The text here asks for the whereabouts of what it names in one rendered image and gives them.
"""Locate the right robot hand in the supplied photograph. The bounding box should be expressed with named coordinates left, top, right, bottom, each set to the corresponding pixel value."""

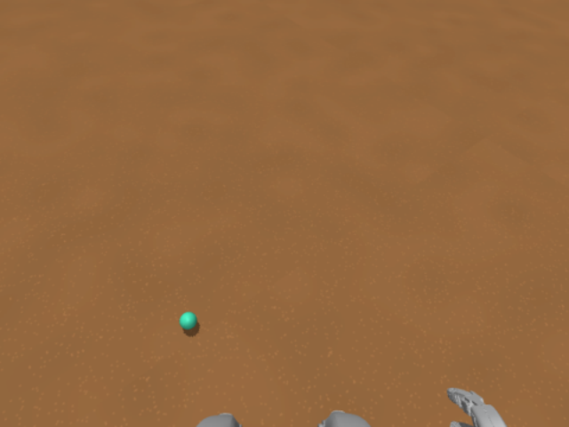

left=447, top=388, right=508, bottom=427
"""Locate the ball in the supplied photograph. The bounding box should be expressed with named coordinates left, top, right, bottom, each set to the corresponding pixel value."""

left=180, top=312, right=197, bottom=329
